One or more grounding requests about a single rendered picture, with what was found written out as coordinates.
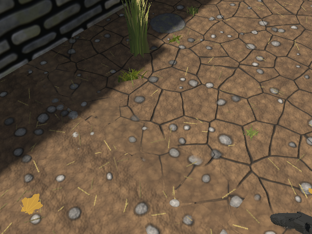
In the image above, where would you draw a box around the right robot hand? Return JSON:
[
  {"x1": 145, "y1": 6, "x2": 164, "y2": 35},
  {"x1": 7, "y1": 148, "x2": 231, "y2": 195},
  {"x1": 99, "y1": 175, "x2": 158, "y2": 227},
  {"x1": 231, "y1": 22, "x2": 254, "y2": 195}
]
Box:
[{"x1": 270, "y1": 212, "x2": 312, "y2": 234}]

